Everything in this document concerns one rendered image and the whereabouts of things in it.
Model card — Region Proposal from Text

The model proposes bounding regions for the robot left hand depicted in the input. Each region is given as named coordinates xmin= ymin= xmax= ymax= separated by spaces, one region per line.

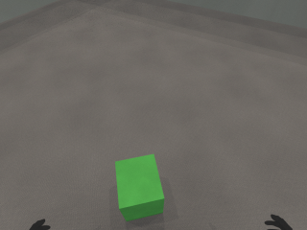
xmin=29 ymin=219 xmax=51 ymax=230

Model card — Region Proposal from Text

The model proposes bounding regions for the robot right hand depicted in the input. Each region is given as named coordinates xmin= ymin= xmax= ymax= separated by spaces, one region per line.
xmin=265 ymin=214 xmax=293 ymax=230

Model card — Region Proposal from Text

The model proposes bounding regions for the carton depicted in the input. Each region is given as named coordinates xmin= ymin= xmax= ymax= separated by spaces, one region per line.
xmin=115 ymin=154 xmax=165 ymax=221

